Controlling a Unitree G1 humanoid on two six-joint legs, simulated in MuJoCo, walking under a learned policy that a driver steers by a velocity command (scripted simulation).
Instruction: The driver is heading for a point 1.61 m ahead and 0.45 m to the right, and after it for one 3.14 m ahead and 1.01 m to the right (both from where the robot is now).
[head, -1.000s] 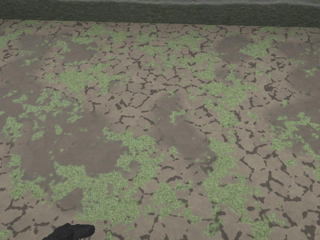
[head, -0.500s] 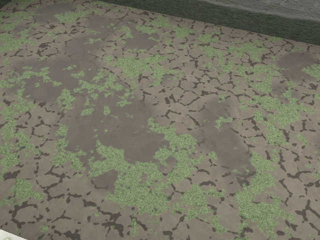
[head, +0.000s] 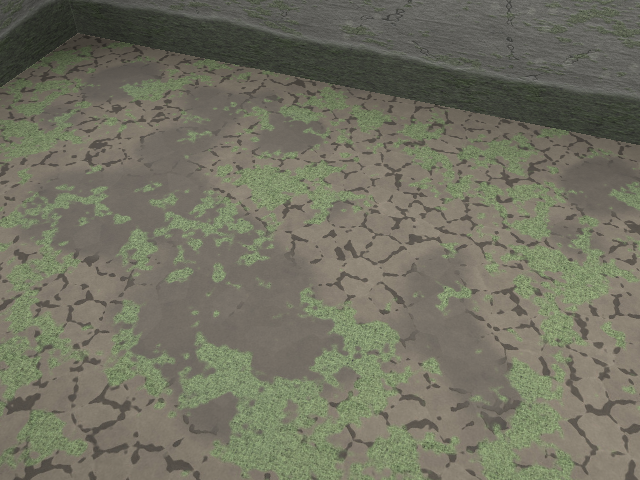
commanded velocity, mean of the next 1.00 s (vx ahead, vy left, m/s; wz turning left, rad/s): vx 0.47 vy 0.00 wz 0.01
